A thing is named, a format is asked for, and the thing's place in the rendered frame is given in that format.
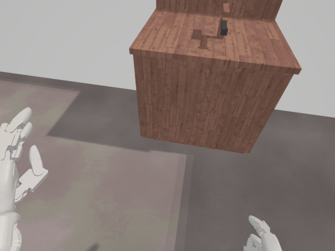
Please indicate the counter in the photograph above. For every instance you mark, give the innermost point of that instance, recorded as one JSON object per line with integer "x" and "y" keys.
{"x": 197, "y": 87}

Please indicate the left robot hand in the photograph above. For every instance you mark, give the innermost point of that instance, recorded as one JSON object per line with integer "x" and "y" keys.
{"x": 12, "y": 137}

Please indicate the right robot hand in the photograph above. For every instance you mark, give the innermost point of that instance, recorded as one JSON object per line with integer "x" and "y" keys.
{"x": 268, "y": 241}

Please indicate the left robot forearm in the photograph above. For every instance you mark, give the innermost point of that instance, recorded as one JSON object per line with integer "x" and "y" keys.
{"x": 11, "y": 238}

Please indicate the tap lever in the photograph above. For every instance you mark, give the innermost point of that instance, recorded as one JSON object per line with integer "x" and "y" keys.
{"x": 224, "y": 28}

